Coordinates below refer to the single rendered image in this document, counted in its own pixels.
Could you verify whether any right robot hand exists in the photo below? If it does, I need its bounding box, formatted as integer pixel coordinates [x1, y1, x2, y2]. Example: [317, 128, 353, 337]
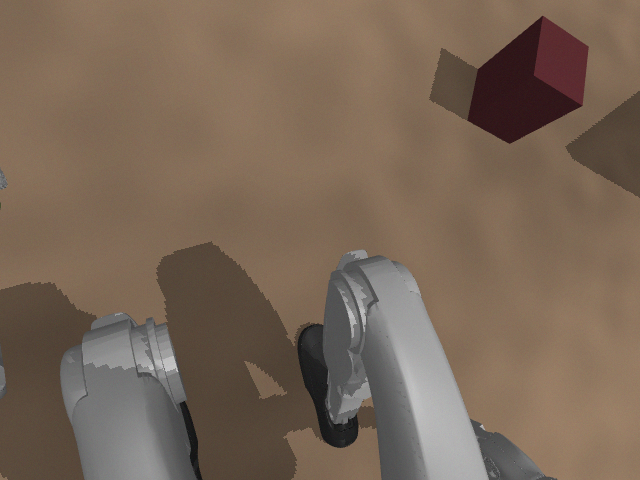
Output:
[470, 419, 546, 480]

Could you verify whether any left robot foot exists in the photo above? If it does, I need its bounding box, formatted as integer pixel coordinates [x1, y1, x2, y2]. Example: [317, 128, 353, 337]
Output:
[180, 401, 202, 480]

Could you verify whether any right robot foot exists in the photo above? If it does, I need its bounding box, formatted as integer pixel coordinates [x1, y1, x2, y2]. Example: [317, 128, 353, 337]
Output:
[298, 324, 358, 448]

